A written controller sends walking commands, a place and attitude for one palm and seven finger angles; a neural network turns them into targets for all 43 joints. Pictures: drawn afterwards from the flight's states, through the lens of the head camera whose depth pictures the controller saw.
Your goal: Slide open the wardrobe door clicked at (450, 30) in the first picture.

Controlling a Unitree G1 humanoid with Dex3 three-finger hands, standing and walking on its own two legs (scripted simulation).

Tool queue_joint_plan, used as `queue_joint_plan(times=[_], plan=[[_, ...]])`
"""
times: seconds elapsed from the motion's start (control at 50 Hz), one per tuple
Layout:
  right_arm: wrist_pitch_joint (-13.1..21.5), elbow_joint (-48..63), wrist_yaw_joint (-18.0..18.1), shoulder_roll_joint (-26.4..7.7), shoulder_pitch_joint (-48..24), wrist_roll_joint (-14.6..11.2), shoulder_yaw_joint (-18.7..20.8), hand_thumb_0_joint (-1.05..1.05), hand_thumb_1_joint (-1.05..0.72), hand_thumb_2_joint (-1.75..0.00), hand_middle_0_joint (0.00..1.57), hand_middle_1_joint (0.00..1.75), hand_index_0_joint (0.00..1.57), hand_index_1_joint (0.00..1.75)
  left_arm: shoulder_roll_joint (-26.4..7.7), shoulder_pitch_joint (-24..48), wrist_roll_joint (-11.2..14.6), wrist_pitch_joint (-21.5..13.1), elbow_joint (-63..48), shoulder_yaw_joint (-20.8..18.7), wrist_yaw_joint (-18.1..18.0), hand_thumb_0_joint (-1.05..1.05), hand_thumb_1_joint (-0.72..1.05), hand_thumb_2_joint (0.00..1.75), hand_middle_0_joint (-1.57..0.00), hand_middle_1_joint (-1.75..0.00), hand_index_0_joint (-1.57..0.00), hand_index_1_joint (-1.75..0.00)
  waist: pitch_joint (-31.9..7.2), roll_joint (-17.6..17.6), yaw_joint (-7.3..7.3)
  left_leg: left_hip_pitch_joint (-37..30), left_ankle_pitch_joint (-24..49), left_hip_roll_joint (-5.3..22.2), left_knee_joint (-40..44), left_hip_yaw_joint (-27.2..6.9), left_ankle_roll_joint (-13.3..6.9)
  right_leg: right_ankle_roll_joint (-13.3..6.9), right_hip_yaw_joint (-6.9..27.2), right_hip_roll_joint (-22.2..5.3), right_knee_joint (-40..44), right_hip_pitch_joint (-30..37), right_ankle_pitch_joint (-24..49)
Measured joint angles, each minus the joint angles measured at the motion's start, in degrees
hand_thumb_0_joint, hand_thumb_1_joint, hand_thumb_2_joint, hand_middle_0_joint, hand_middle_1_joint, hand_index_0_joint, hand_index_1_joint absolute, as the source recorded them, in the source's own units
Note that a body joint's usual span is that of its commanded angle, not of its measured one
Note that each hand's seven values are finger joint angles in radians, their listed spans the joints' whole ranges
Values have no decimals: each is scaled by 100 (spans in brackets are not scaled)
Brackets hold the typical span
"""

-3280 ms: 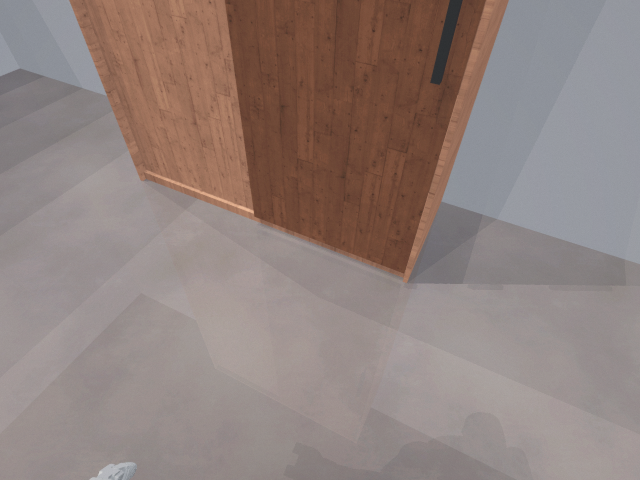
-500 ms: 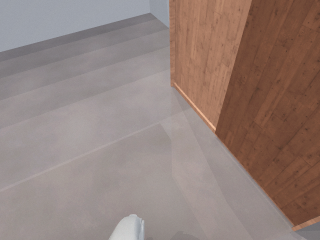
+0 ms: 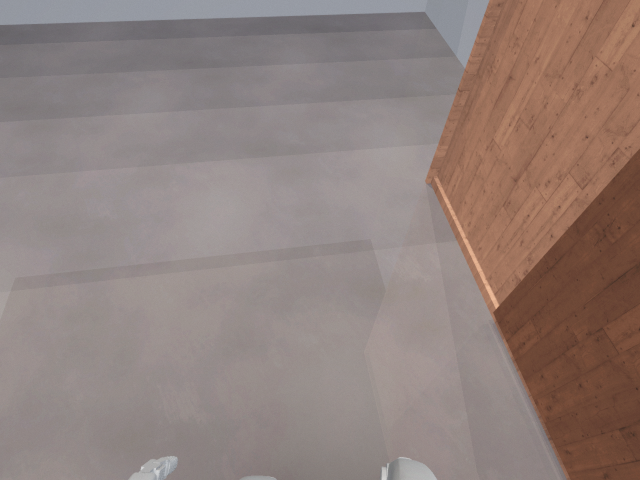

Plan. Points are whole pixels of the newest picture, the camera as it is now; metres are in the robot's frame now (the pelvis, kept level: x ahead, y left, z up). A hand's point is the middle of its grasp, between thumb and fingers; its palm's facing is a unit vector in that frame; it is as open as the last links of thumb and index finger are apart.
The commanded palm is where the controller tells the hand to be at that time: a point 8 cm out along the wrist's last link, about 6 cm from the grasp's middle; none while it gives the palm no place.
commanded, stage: walk to a spot facing it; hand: right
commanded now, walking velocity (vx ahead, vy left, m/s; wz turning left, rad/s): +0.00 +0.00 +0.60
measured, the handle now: out of the picture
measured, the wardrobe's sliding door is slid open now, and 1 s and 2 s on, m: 0.00 0.00 0.00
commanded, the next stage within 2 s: turn to face it in 1.72 s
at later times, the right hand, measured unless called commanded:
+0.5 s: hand out of the picture +0.14 -0.26 -0.17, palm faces -0.23 +0.95 -0.19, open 7.4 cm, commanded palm none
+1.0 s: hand (409, 455) +0.18 -0.11 -0.14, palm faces -0.53 +0.80 -0.26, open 7.4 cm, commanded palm none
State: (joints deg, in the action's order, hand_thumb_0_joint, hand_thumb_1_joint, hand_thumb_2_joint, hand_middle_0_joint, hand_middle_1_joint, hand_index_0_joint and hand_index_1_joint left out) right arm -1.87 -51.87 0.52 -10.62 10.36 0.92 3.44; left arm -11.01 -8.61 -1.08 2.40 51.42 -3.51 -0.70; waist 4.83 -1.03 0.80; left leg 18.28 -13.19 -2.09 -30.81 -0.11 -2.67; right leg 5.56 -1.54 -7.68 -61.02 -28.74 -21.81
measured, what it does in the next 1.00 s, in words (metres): steps on the spot, turning left: right foot, then left foot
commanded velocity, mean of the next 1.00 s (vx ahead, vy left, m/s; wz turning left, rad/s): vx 0.03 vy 0.00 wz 0.60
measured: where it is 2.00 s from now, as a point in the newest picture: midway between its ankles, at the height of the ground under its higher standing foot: outside the picture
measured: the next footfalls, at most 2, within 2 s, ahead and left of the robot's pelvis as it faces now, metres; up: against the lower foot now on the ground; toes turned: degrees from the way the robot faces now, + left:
right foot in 0.18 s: +0.06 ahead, -0.15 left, +0.00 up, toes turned +2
left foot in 0.72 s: -0.01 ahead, +0.08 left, +0.00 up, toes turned +32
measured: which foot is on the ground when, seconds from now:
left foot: down 0.00-0.18, up 0.20-0.70, down 0.72-1.00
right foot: up 0.00-0.16, down 0.18-0.70, up 0.72-1.00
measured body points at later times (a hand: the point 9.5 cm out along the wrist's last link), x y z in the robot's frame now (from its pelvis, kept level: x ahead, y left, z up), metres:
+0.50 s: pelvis +0.01 -0.07 +0.01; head +0.05 -0.09 +0.46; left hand +0.00 +0.19 -0.11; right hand +0.15 -0.31 -0.15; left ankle -0.06 +0.08 -0.64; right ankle +0.02 -0.15 -0.73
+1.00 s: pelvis -0.01 -0.01 +0.01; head +0.00 +0.04 +0.46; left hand -0.10 +0.24 -0.15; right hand +0.21 -0.15 -0.12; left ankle -0.04 +0.06 -0.73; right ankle +0.08 -0.17 -0.65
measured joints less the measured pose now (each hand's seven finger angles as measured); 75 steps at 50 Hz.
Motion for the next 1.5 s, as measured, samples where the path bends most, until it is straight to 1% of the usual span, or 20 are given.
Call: queue_joint_plan(times=[0.12,0.16,0.18,0.24,0.3,0.38,0.56,0.66,0.7,0.72,0.74,0.78,0.82,0.98,1.16,1.26,1.3,1.36,1.42,1.5], plan=[[-37,47,-43,-136,171,27,86,1,-90,-90,21,30,20,30,-123,377,49,-73,-211,8,-43,1,91,90,-20,-30,-20,-30,-55,131,-281,159,18,-78,-52,-398,191,-39,11,327,1510,515,-119],[-74,56,-36,-210,217,15,124,1,-90,-90,21,30,20,30,-128,400,74,-120,-258,29,-60,1,91,90,-20,-30,-20,-30,-92,199,-329,251,-37,-121,-185,-516,291,-82,-55,461,2272,882,141],[-104,53,-31,-276,230,-7,150,1,-90,-90,21,30,20,30,-92,395,76,-165,-258,46,-72,1,91,90,-20,-30,-20,-30,-98,302,-333,308,-96,-108,-314,-594,349,-249,-133,524,2576,1035,319],[-200,1,-42,-431,245,-10,230,1,-90,-90,20,30,20,30,14,286,21,-197,-275,158,-45,1,91,90,-20,-30,-20,-30,-96,473,-379,718,-1202,-158,-1720,-517,455,-645,-381,459,2611,1194,293],[-229,-31,-118,-523,288,34,284,1,-91,-90,20,30,20,30,94,108,-14,-187,-267,210,-71,1,91,90,-20,-30,-20,-30,-112,455,-338,1075,-1202,-61,-3191,-262,592,-706,-558,310,2926,1466,370],[-249,-15,-180,-571,300,31,308,1,-91,-90,20,30,20,30,150,-136,-4,-219,-212,222,-86,1,90,90,-20,-30,-20,-30,-98,426,-288,1195,-824,202,-3922,-165,723,-721,-814,217,3268,1711,512],[-364,-35,-212,-395,48,9,242,1,-91,-90,20,30,20,30,147,-666,-16,-202,103,101,-53,1,90,90,-20,-30,-20,-30,-12,271,-53,770,-967,548,-2796,180,762,-673,-1483,45,3273,1899,429],[-290,79,-217,-227,-213,2,164,1,-91,-90,20,30,20,30,-34,-823,-48,-136,309,-21,1,1,90,90,-20,-30,-20,-30,52,52,126,320,-1073,509,-1514,466,571,-506,-1861,-176,2882,1828,215],[-192,165,-210,-190,-273,3,124,1,-91,-90,20,30,20,30,-129,-912,-36,-112,353,-63,23,1,90,90,-20,-30,-20,-30,25,-47,154,-13,-592,446,-721,552,445,-389,-1980,-318,2522,1721,33],[-101,199,-190,-181,-299,17,100,1,-91,-90,20,30,20,30,-180,-950,-16,-82,366,-77,37,1,90,90,-20,-30,-20,-30,11,-105,150,-74,-296,394,-523,537,299,-319,-1907,-418,2151,1565,-92],[-25,206,-154,-150,-342,8,73,1,-91,-90,20,30,20,30,-238,-923,-9,-12,391,-91,36,1,90,90,-20,-30,-20,-30,39,-198,163,-4,-365,314,-666,527,162,-240,-1579,-444,1604,1322,-435],[29,221,-86,-95,-369,-26,18,1,-91,-90,20,30,20,30,-301,-867,7,128,407,-104,3,1,91,90,-20,-30,-20,-30,46,-271,201,-6,-586,244,-750,490,-7,-175,-876,-269,511,823,-802],[18,234,-35,-61,-323,-45,10,1,-91,-90,20,30,20,30,-308,-780,-3,202,401,-107,-1,1,91,90,-20,-30,-20,-30,-10,-242,163,-99,-540,189,-520,372,-61,-127,-488,-125,-161,462,-591],[78,118,-64,1,-37,-66,-45,1,-90,-90,20,30,20,30,-282,-276,-55,96,119,-78,27,1,91,90,-20,-30,-20,-30,-123,-117,33,-326,59,-87,381,-159,-147,77,71,42,-124,-5,304],[143,-115,-113,31,583,-12,-17,1,-90,-90,21,30,20,30,-294,5,-42,25,1,-52,72,1,91,90,-20,-30,-20,-30,-309,-2,-297,-509,123,-334,639,-614,-86,22,73,365,1019,364,1],[67,-274,-104,-130,917,-15,64,1,-90,-90,21,30,20,30,-185,89,28,-143,-149,24,42,1,91,90,-20,-30,-20,-30,-377,244,-483,-498,-92,-378,386,-989,93,-150,20,660,2605,1061,108],[-6,-335,-103,-206,1005,-58,108,1,-90,-90,21,30,20,30,-142,87,28,-264,-214,88,2,1,91,90,-20,-30,-20,-30,-401,303,-460,-288,-619,-447,-202,-1063,163,-378,-69,664,3099,1318,543],[-118,-451,-144,-313,989,-8,191,1,-90,-90,20,30,20,30,-29,7,-2,-260,-252,185,1,1,91,90,-20,-30,-20,-30,-363,364,-444,321,-1317,-282,-1835,-521,323,-706,-361,559,3027,1542,460],[-153,-444,-209,-434,899,45,265,1,-91,-90,20,30,20,30,82,-188,-15,-268,-197,249,-44,1,91,90,-20,-30,-20,-30,-326,372,-374,809,-1015,-8,-2907,-148,464,-727,-573,451,3349,1895,461],[-172,-306,-205,-519,653,37,313,1,-91,-90,20,30,20,30,177,-466,5,-295,-29,273,-86,1,90,90,-20,-30,-20,-30,-196,351,-310,1225,-637,269,-3501,-38,602,-724,-833,355,3569,2183,446]])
